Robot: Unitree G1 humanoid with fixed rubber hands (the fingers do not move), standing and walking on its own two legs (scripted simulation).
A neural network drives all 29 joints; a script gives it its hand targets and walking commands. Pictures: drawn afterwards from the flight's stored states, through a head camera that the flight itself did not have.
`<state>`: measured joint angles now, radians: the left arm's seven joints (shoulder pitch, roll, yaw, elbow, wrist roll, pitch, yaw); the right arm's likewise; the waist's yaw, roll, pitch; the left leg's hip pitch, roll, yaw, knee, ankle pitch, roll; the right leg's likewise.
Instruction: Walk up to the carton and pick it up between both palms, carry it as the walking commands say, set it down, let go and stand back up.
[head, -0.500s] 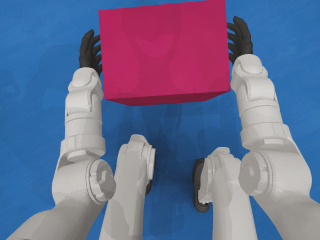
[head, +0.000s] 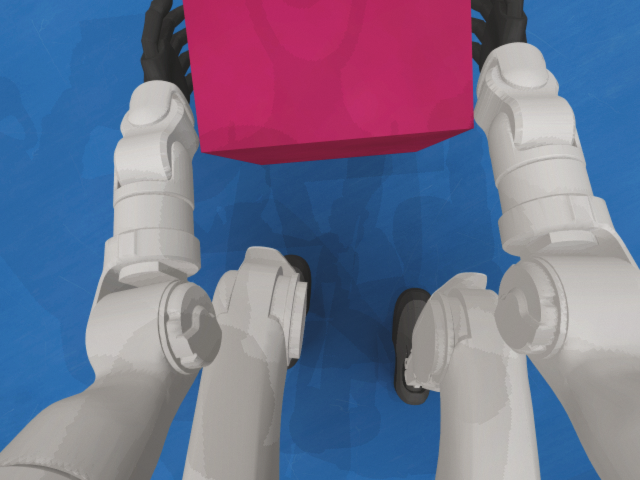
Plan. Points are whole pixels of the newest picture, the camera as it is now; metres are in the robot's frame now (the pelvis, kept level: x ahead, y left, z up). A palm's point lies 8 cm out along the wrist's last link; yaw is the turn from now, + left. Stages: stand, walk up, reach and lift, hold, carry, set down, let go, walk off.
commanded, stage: set down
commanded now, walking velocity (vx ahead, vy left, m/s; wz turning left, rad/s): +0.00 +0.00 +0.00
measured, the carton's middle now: (331, 78) +0.52 +0.09 -0.21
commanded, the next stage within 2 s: none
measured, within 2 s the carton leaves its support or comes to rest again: rests again in 0.88 s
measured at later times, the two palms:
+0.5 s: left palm (179, 82) +0.49 +0.25 -0.17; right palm (482, 60) +0.55 -0.08 -0.17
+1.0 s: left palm (182, 83) +0.49 +0.25 -0.18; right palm (473, 70) +0.54 -0.08 -0.20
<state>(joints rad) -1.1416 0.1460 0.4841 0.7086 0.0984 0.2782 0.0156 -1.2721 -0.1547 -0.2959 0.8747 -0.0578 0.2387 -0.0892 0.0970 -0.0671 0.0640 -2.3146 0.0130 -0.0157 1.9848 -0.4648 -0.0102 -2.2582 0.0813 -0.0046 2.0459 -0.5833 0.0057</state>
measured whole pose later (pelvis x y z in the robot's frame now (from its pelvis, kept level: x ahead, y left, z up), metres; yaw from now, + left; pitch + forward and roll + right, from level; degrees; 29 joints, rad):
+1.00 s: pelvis +0.00 +0.00 -0.04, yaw +0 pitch +41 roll +1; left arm -1.27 0.27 0.37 0.94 -0.04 0.20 0.02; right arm -1.36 -0.21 -0.18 0.99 0.01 0.19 -0.14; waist 0.12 -0.03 0.20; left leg -2.37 0.02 -0.01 2.12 -0.47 -0.02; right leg -2.32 0.10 0.00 2.19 -0.59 0.01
